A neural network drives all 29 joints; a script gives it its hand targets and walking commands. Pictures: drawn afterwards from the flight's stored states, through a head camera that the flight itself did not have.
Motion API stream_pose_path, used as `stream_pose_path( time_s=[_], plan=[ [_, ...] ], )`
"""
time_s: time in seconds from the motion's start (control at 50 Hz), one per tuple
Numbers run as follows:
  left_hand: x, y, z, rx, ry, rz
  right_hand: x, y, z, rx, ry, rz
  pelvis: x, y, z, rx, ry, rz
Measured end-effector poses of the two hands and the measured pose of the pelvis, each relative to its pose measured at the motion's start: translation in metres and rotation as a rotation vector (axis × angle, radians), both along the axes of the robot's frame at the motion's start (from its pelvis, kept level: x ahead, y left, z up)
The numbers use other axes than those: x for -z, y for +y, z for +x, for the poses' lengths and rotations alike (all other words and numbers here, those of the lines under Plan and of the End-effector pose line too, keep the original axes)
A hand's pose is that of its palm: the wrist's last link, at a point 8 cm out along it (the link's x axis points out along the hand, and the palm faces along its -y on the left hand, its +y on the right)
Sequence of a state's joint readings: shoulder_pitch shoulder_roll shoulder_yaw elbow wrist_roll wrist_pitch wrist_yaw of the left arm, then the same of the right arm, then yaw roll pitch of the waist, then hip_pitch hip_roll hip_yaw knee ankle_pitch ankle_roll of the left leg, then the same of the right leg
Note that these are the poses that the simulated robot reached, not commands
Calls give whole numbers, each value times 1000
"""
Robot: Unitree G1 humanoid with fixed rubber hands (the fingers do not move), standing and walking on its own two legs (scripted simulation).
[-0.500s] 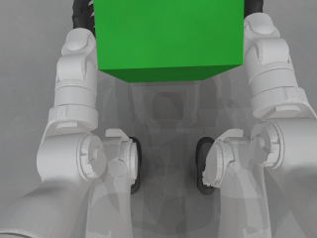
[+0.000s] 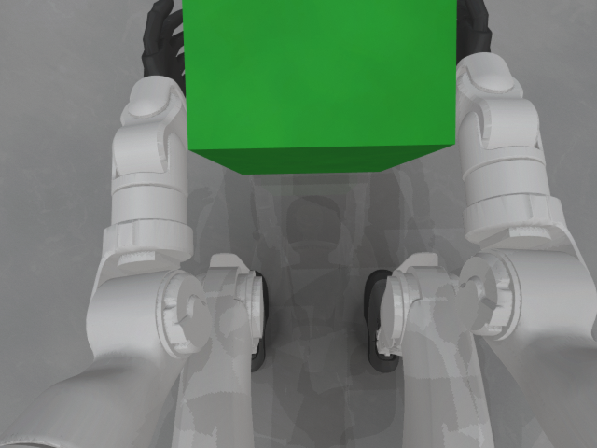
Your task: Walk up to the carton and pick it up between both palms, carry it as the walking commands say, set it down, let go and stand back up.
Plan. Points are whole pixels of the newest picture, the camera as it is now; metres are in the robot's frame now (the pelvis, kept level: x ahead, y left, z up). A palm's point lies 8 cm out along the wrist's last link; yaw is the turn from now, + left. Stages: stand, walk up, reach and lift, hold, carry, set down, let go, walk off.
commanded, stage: reach and lift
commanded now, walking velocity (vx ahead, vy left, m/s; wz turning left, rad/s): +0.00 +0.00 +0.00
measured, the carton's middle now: (313, 106) +0.50 +0.01 -0.16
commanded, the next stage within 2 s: none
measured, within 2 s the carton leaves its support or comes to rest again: neither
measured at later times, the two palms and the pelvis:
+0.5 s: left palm (133, 67) +0.50 +0.17 -0.02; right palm (510, 46) +0.51 -0.15 -0.02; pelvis +0.00 +0.00 +0.05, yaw +0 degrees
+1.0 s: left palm (78, 50) +0.48 +0.17 +0.06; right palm (579, 17) +0.49 -0.15 +0.06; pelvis +0.01 +0.00 +0.11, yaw +0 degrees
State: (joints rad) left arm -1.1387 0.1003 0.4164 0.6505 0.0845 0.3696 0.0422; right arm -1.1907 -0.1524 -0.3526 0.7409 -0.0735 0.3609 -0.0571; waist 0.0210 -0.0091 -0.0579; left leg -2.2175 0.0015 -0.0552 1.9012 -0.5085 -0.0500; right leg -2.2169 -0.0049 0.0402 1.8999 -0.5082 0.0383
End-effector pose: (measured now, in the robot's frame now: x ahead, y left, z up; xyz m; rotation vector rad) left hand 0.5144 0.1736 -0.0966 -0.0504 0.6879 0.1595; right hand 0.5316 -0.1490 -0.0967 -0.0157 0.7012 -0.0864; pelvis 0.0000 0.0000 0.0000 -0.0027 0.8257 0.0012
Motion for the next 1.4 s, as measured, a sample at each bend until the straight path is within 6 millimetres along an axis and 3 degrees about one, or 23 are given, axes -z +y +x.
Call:
stream_pose_path(
  time_s=[0.46,1.4],
  plan=[
    [-76,-2,-17,-1,0,-22,-73,-4,-20,10,2,18,-47,-1,-2,-1,-26,1],
    [-219,-3,-55,-9,4,-43,-218,-6,-57,2,7,24,-167,-2,30,2,-153,7]
  ],
)
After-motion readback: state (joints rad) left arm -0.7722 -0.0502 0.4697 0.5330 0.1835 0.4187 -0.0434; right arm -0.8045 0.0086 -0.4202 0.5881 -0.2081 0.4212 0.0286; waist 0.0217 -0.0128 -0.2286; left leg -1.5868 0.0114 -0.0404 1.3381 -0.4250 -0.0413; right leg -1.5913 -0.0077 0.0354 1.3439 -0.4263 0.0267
